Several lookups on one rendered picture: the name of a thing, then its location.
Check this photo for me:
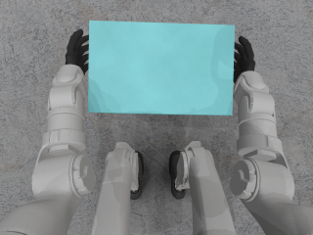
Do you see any robot left forearm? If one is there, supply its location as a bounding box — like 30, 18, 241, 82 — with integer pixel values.
31, 64, 87, 196

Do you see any robot left upper arm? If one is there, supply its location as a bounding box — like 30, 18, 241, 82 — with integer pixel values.
0, 153, 96, 235

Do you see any robot right upper arm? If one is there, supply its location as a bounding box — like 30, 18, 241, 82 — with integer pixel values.
229, 158, 313, 235

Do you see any robot right foot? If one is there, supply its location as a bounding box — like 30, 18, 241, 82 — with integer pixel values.
169, 151, 186, 200

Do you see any robot left hand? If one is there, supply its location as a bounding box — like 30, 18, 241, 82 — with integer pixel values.
65, 28, 89, 75

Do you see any carton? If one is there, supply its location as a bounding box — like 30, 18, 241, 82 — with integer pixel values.
88, 21, 235, 116

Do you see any robot right forearm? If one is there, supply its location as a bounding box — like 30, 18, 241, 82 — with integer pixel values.
233, 70, 295, 193

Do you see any robot right hand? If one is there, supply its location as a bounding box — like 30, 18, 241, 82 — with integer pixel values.
233, 36, 255, 83

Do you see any robot right shin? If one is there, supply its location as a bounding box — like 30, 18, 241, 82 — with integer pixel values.
174, 141, 213, 190

